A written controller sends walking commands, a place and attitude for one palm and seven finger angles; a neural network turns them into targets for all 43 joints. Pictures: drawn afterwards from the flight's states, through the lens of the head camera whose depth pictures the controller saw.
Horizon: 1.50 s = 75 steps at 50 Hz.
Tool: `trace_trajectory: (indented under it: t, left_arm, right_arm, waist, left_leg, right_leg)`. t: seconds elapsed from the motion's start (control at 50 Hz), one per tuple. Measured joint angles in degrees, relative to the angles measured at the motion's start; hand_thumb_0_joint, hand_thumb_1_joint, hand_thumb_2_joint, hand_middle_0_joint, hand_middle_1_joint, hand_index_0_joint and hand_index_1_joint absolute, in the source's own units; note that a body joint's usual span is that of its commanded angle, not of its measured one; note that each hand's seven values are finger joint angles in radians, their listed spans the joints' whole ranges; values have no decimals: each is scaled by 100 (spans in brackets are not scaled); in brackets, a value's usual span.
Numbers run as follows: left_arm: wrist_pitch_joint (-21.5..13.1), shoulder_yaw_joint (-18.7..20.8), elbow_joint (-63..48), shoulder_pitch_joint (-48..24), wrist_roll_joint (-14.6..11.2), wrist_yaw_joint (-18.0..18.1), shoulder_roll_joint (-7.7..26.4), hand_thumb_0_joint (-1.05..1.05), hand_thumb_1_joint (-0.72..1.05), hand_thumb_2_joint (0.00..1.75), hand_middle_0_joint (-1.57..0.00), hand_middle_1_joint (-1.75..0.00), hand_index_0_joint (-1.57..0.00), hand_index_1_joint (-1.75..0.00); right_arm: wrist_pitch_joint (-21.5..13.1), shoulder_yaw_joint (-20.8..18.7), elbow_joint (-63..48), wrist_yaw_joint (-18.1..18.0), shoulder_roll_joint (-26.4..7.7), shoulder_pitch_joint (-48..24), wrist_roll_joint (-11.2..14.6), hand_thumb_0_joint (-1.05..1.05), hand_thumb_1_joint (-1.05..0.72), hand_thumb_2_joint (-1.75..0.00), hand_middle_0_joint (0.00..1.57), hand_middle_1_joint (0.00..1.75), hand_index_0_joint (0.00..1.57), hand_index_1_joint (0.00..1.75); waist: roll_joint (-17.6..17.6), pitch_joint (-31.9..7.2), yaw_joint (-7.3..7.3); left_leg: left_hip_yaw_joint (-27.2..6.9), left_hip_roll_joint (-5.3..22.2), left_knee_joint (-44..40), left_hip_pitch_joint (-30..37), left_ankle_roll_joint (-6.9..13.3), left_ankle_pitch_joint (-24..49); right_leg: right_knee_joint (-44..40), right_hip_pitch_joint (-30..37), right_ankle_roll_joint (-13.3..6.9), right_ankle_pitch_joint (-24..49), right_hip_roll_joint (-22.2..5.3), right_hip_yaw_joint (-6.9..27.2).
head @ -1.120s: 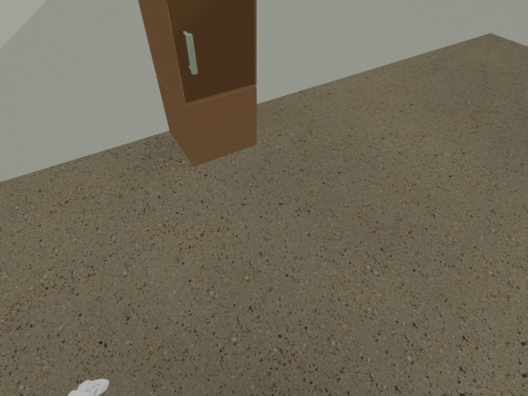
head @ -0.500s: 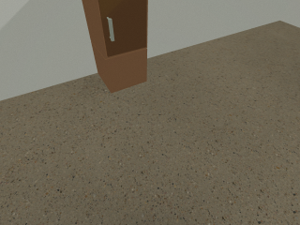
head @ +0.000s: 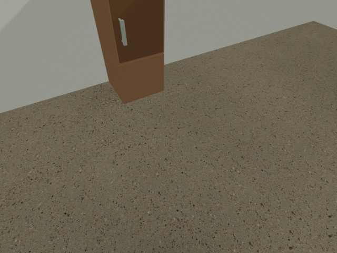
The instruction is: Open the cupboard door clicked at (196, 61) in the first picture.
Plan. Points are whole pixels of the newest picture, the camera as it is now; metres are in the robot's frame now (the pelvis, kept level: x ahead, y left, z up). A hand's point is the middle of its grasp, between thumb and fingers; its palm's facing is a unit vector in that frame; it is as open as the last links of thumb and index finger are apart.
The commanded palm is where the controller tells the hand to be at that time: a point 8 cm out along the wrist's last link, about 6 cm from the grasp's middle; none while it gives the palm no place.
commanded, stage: look at it before walking up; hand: left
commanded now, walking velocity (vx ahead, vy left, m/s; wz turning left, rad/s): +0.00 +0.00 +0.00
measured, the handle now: (122, 31) +1.43 +0.39 -0.12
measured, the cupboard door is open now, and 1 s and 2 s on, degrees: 0 0 0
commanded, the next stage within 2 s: walk to a spot facing it in 0.42 s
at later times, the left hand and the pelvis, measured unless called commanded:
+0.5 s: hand out of the picture +0.09 +0.25 -0.16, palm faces -0.04 -0.94 -0.34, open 7.3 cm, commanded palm none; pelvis +0.01 +0.00 +0.00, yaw +0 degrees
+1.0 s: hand out of the picture +0.09 +0.14 -0.18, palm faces -0.08 -0.98 -0.20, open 7.3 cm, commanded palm none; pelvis +0.11 -0.04 -0.01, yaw -10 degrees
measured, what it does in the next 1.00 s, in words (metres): walks ahead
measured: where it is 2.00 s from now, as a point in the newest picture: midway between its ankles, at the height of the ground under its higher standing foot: (184, 215)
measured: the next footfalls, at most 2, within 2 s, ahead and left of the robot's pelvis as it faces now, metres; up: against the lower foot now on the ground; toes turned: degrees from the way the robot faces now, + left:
left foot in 1.32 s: +0.43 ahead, +0.03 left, +0.00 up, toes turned -6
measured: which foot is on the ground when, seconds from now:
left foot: down 0.00-0.86, up 0.88-1.00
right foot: down 0.00-1.00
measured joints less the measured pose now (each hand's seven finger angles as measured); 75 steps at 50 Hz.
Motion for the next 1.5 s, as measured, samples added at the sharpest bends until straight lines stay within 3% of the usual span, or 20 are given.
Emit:
trace_trajectory:
  t: [0.58,0.74,0.82,0.86,0.9,0.96,1.02,1.14,1.26,1.32,1.38,1.42,1.5]
  left_arm:
    - [-14,5,-10,-36,-7,41,4,1,91,90,-20,-30,-21,-30]
    - [169,97,-110,679,55,-101,-316,1,91,90,-20,-30,-20,-30]
    - [153,158,-123,1018,59,-167,-538,1,91,90,-20,-30,-20,-30]
    - [70,182,-155,1095,69,-193,-662,1,91,90,-20,-30,-20,-30]
    - [-110,206,-183,1138,72,-145,-768,1,91,90,-20,-30,-21,-30]
    - [-299,209,-203,1376,33,-20,-892,1,91,90,-20,-30,-21,-30]
    - [-325,169,-86,1671,48,36,-1047,1,91,90,-20,-30,-21,-30]
    - [-364,98,229,2051,67,82,-1330,1,91,90,-20,-30,-21,-30]
    - [-381,152,336,2100,81,160,-1314,1,91,90,-20,-30,-21,-30]
    - [-370,219,386,2121,59,165,-1243,1,91,90,-20,-30,-21,-30]
    - [-250,288,377,1808,7,134,-1122,1,91,90,-20,-30,-21,-30]
    - [-211,325,281,1563,28,104,-1034,1,91,90,-20,-30,-20,-30]
    - [-138,432,-69,1046,109,45,-904,1,91,90,-20,-30,-20,-30]
  right_arm:
    - [12,17,-9,-32,-8,-141,-7,0,-90,-90,20,30,21,30]
    - [76,-29,-142,13,369,392,-78,0,-91,-90,20,30,21,30]
    - [-29,-107,-188,6,546,719,-69,0,-90,-90,20,30,21,30]
    - [-48,-135,-172,-6,563,894,-68,0,-90,-90,20,30,21,30]
    - [27,-149,-61,-16,598,1041,-45,0,-90,-90,20,30,21,30]
    - [107,-153,93,14,696,1065,-55,1,-91,-90,20,30,21,30]
    - [79,-205,-1,43,746,866,-77,1,-91,-90,20,30,20,30]
    - [7,-287,-402,104,842,305,-53,1,-91,-90,19,30,20,30]
    - [-77,-247,-604,161,1018,-118,-11,0,-91,-90,19,30,20,30]
    - [-259,-206,-699,122,1105,-189,-48,0,-91,-90,19,30,20,30]
    - [-381,-187,-703,48,1205,-143,-84,0,-91,-90,20,30,20,30]
    - [-370,-186,-640,-2,1239,42,-71,0,-91,-90,20,30,21,30]
    - [-466,-348,-503,-166,1114,486,-19,-3,-95,-90,20,30,21,30]
  waist:
    - [2,-1,21]
    - [-31,-281,103]
    - [-15,-165,104]
    - [101,-56,60]
    - [201,0,44]
    - [106,-8,190]
    - [31,-18,229]
    - [75,14,154]
    - [40,116,291]
    - [-57,128,257]
    - [-222,221,225]
    - [-240,175,198]
    - [-224,35,121]
  left_leg:
    - [61,51,-106,170,-29,-75]
    - [406,169,514,83,-17,-707]
    - [703,295,667,268,-98,-1011]
    - [724,435,999,256,-175,-1269]
    - [589,541,2215,-207,-97,-1609]
    - [477,439,3779,-987,-16,-1491]
    - [515,472,4222,-1663,-65,-992]
    - [503,635,3642,-2561,-172,-102]
    - [684,537,2126,-2394,-2,169]
    - [768,337,1397,-1813,209,203]
    - [1027,262,1793,-1617,519,-251]
    - [1171,227,1522,-1257,583,-302]
    - [1337,103,731,-587,619,-190]
  right_leg:
    - [-113,143,-17,-44,49,59]
    - [842,-232,-130,-922,154,319]
    - [1565,-608,-111,-1321,57,-75]
    - [1301,-558,-153,-954,73,-290]
    - [1405,-498,-301,-891,164,-433]
    - [1054,-144,-408,-1003,222,-368]
    - [446,260,-398,-811,267,-180]
    - [-413,955,-320,-686,328,89]
    - [-649,1559,-145,-1061,303,205]
    - [313,1432,-74,-1667,218,256]
    - [3340,215,-241,-1672,143,283]
    - [4559,-578,-265,-1220,37,108]
    - [4904,-1746,-192,-490,-239,-120]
